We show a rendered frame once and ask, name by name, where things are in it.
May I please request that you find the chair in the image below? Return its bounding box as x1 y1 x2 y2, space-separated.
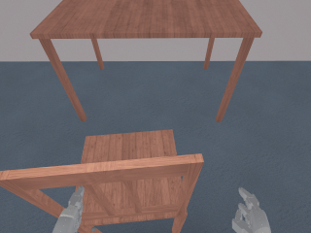
0 129 204 233

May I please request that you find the robot right hand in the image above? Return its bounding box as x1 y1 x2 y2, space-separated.
232 186 271 233

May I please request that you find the table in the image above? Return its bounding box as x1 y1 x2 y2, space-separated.
30 0 262 122

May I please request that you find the robot left hand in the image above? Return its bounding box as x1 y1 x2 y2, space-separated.
52 185 85 233

